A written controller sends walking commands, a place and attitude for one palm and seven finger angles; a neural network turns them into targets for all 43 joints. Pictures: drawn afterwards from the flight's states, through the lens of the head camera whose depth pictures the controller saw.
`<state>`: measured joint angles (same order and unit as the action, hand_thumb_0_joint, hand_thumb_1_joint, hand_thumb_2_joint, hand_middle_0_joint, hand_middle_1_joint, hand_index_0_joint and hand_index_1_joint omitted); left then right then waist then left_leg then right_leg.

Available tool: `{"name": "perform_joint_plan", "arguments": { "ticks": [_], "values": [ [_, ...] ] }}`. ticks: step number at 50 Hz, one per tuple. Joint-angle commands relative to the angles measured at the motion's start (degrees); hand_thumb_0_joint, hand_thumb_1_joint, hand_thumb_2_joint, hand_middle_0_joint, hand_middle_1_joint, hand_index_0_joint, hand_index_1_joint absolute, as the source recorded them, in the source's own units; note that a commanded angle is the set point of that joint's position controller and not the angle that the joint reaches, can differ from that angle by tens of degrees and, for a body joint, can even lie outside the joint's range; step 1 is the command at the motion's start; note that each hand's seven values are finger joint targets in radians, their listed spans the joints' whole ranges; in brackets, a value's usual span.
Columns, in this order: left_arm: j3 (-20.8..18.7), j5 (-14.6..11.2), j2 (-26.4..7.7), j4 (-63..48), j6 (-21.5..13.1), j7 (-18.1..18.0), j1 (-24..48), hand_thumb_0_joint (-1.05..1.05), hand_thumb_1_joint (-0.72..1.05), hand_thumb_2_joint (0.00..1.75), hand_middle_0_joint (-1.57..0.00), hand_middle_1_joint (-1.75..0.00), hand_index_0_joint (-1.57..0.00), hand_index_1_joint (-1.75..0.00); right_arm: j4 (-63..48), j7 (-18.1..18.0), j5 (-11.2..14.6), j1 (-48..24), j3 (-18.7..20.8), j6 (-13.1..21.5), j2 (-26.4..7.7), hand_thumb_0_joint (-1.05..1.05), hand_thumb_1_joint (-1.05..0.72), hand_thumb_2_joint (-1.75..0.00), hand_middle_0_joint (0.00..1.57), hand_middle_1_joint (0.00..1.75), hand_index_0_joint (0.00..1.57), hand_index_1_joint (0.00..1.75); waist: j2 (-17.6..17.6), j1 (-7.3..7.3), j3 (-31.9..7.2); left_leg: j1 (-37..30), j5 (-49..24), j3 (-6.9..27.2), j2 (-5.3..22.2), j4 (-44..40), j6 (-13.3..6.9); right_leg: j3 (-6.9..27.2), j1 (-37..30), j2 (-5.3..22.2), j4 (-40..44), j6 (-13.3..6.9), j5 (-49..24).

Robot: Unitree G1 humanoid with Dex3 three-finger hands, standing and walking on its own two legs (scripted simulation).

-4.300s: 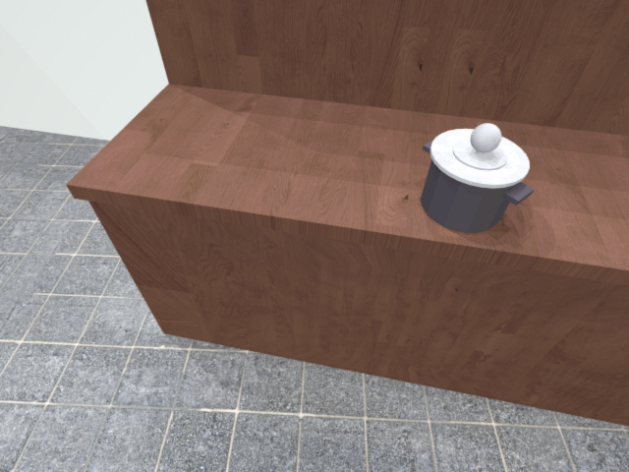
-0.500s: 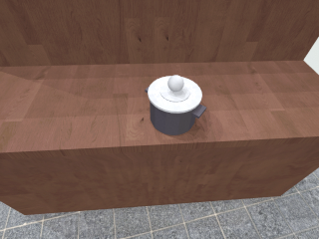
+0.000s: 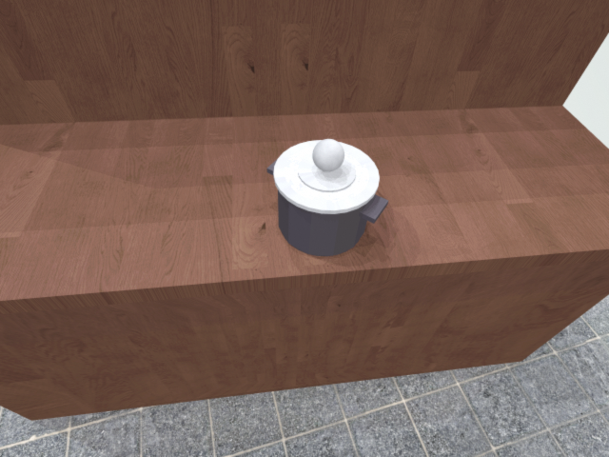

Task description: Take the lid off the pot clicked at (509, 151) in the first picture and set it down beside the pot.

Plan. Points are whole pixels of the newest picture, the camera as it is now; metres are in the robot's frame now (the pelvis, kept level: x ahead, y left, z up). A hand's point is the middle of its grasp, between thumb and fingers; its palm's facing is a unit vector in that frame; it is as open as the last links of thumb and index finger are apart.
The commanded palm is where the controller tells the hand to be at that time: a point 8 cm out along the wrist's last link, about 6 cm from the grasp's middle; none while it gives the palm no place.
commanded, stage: look again from close up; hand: left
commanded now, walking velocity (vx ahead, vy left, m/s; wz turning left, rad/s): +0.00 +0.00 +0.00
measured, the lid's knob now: (328, 155) +0.54 +0.00 +0.10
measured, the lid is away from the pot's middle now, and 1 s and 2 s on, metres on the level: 0.00 0.00 0.00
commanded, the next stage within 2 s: none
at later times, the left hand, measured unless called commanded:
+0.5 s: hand out of the picture -0.05 +0.25 -0.18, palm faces +0.05 -0.98 -0.20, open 7.4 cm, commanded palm none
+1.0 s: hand out of the picture -0.16 +0.23 -0.18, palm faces +0.10 -0.98 -0.15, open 7.4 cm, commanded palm none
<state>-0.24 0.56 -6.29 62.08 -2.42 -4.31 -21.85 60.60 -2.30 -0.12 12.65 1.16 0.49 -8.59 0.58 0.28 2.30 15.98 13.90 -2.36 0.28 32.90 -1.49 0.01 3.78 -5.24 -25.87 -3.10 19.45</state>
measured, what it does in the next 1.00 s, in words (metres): shifts its weight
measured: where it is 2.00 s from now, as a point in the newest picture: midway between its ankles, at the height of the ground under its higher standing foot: outside the picture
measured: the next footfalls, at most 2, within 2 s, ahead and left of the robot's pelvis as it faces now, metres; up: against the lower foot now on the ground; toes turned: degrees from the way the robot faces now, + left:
right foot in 1.78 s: -0.23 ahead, +0.01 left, +0.00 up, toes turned +3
left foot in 1.94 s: -0.17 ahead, +0.24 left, +0.00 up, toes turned -1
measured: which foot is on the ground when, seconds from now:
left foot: down 0.00-1.00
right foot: down 0.00-1.00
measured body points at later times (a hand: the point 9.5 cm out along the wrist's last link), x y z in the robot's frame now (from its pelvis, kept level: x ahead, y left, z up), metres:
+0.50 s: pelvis -0.05 +0.07 +0.00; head -0.04 +0.10 +0.45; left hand -0.05 +0.30 -0.17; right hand +0.01 -0.16 -0.14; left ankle +0.01 +0.10 -0.74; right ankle -0.09 -0.07 -0.73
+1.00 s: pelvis -0.08 +0.08 +0.00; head -0.08 +0.10 +0.45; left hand -0.16 +0.28 -0.17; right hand -0.03 -0.16 -0.14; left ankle +0.01 +0.10 -0.73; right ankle -0.09 -0.07 -0.73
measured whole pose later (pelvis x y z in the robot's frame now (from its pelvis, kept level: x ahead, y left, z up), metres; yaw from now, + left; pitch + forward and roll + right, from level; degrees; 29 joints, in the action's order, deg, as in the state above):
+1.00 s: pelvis -0.08 +0.08 +0.00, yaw +2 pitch -1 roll -1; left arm 0.1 1.5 -8.9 62.2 0.0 -2.7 -26.4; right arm 61.8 -0.8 0.2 14.4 1.2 -0.3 -8.7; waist 2.6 -2.0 -0.2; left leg 16.9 4.6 -3.4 -6.8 20.8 -6.9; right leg 0.5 10.2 1.4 -27.1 0.1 16.5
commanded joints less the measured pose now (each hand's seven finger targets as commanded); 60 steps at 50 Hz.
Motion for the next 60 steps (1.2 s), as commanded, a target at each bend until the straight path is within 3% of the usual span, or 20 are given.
{"name": "perform_joint_plan", "arguments": {
  "ticks": [1,3,5,6,8,11,16,19,24,29,31,38,45,54,58,60],
  "values": [
    [-1.58,0.26,-7.04,-5.09,0.04,0.11,-2.98,0.00,0.90,0.90,-0.20,-0.30,-0.20,-0.30,-4.09,-0.22,-0.24,3.71,0.88,0.85,-4.70,0.00,-0.90,-0.90,0.20,0.30,0.20,0.30,0.34,0.48,-3.45,-4.22,-13.68,5.80,4.02,-0.44,-1.71,5.45,4.78,11.33,-1.70,0.48,-36.64],
    [-1.37,0.55,-6.82,-4.65,0.26,0.34,-4.45,0.00,0.90,0.90,-0.20,-0.30,-0.20,-0.30,-4.28,-0.14,-0.21,2.33,0.54,0.59,-4.42,0.00,-0.90,-0.90,0.20,0.30,0.20,0.30,-1.42,-0.47,1.57,-2.15,-11.76,6.65,4.13,-0.93,-1.63,6.90,8.16,10.93,1.66,0.30,-27.12],
    [-1.34,0.50,-7.72,-5.10,0.73,0.52,-3.96,0.00,0.90,0.90,-0.20,-0.30,-0.20,-0.30,-5.00,-0.06,-0.33,2.51,0.35,0.58,-4.44,0.00,-0.90,-0.90,0.20,0.30,0.20,0.30,-3.54,-0.62,1.53,-2.56,-14.77,7.62,3.82,-1.21,-1.96,6.06,7.81,10.40,1.02,-0.14,-25.64],
    [-1.41,0.50,-7.71,-5.31,0.84,0.47,-3.56,0.00,0.90,0.90,-0.20,-0.30,-0.20,-0.30,-5.03,-0.08,-0.34,2.47,0.42,0.51,-5.06,0.00,-0.90,-0.90,0.20,0.30,0.20,0.30,-1.11,-0.42,1.13,-2.51,-15.47,8.27,4.35,-1.20,-2.10,5.62,7.75,9.87,0.83,-0.43,-23.00],
    [-1.11,0.49,-7.47,-5.92,1.06,0.54,-2.90,0.00,0.90,0.90,-0.20,-0.30,-0.20,-0.30,-5.08,-0.01,-0.43,2.61,0.62,0.65,-6.04,0.00,-0.90,-0.90,0.20,0.30,0.20,0.30,-0.85,-0.44,0.44,-3.29,-13.44,9.90,4.96,-3.39,-2.53,5.40,8.36,9.32,1.19,-0.84,-15.71],
    [-1.17,0.60,-7.86,-7.05,1.91,0.76,-1.98,0.00,0.90,0.90,-0.20,-0.30,-0.20,-0.30,-5.80,0.30,-0.65,1.86,0.65,0.61,-7.16,0.00,-0.90,-0.90,0.20,0.30,0.20,0.30,-4.31,-0.92,2.39,-1.23,-6.12,13.52,6.21,-8.68,-3.49,3.44,9.71,7.42,1.01,-0.66,-3.53],
    [-1.05,0.96,-8.32,-7.73,2.62,1.11,-1.91,0.00,0.90,0.90,-0.20,-0.30,-0.20,-0.30,-6.87,0.58,-0.59,1.93,1.06,0.68,-9.07,0.00,-0.90,-0.90,0.20,0.30,0.20,0.30,-4.81,-1.28,1.03,-0.65,6.42,19.08,8.64,-17.50,-4.25,0.83,10.11,5.97,-2.76,0.65,1.72],
    [-0.85,1.01,-8.45,-7.28,2.71,1.31,-2.74,0.00,0.90,0.90,-0.20,-0.30,-0.20,-0.30,-7.06,0.76,-0.38,1.06,1.17,0.63,-9.24,0.00,-0.90,-0.90,0.20,0.30,0.20,0.30,-2.63,-1.83,0.65,0.17,11.22,19.03,8.62,-19.82,-4.43,1.04,10.00,6.67,-3.09,0.97,1.93],
    [-0.83,1.12,-8.88,-6.48,2.91,1.48,-4.35,0.00,0.90,0.90,-0.20,-0.30,-0.20,-0.30,-6.72,1.04,-0.18,0.89,1.31,0.45,-9.28,0.00,-0.90,-0.90,0.20,0.30,0.20,0.30,-2.26,-2.08,0.21,0.80,17.07,18.41,8.11,-22.42,-3.66,1.08,10.28,7.16,-3.17,1.22,2.71],
    [-0.55,1.10,-8.56,-5.01,2.53,1.50,-6.39,0.00,0.90,0.90,-0.20,-0.30,-0.20,-0.30,-5.54,1.21,-0.07,1.40,1.38,0.24,-9.05,0.00,-0.90,-0.90,0.20,0.30,0.20,0.30,-0.81,-1.85,0.35,-0.05,16.96,16.29,6.77,-22.14,-2.24,1.70,10.61,7.44,0.30,1.04,1.57],
    [-0.61,1.09,-8.63,-4.62,2.43,1.47,-7.05,0.00,0.90,0.90,-0.20,-0.30,-0.20,-0.30,-4.93,1.12,0.00,1.84,1.34,0.37,-8.56,0.00,-0.90,-0.90,0.20,0.30,0.20,0.30,-1.94,-1.80,0.03,-0.96,16.08,15.98,6.49,-22.10,-1.95,1.94,10.82,7.70,0.79,0.91,1.57],
    [-0.27,1.06,-7.85,-2.29,2.17,1.46,-9.44,0.00,0.90,0.90,-0.20,-0.30,-0.20,-0.30,-2.93,1.13,0.25,2.64,1.19,0.31,-8.26,0.00,-0.90,-0.90,0.20,0.30,0.20,0.30,-1.37,-1.63,1.62,-1.42,16.78,15.84,6.69,-23.17,-1.67,1.98,12.19,7.99,1.69,1.31,1.58],
    [-0.40,1.23,-7.21,-0.55,2.33,1.51,-12.26,0.00,0.90,0.90,-0.20,-0.30,-0.20,-0.30,-1.78,0.99,0.36,2.95,1.23,0.17,-7.63,0.00,-0.90,-0.90,0.20,0.30,0.20,0.30,-2.02,-2.33,2.11,0.54,18.77,15.69,6.46,-24.36,-1.42,1.43,11.31,7.60,1.35,1.37,1.90],
    [-0.23,0.98,-5.88,0.38,1.95,1.55,-11.86,0.00,0.90,0.90,-0.20,-0.30,-0.20,-0.30,-0.34,0.87,0.29,4.25,1.14,0.05,-6.64,0.00,-0.90,-0.90,0.20,0.30,0.20,0.30,-1.50,-1.54,3.41,-0.62,17.52,15.10,5.76,-23.36,-0.97,3.13,14.18,7.77,2.97,1.15,3.07],
    [-0.56,1.07,-5.53,1.04,2.34,1.56,-13.58,0.00,0.90,0.90,-0.20,-0.30,-0.20,-0.30,-0.27,0.73,0.24,4.11,1.34,-0.03,-6.89,0.00,-0.90,-0.90,0.20,0.30,0.20,0.30,-2.72,-2.26,2.63,1.23,19.90,15.60,6.17,-24.90,-0.71,1.79,12.07,6.88,0.92,1.28,2.60],
    [-0.72,1.20,-5.49,1.06,2.40,1.60,-13.71,0.00,0.90,0.90,-0.20,-0.30,-0.20,-0.30,-0.14,0.67,0.34,4.15,1.34,-0.07,-6.25,0.00,-0.90,-0.90,0.20,0.30,0.20,0.30,-1.19,-2.63,3.27,3.18,20.12,14.85,5.74,-24.39,-0.85,1.81,10.79,6.89,1.66,1.29,2.58]
  ]
}}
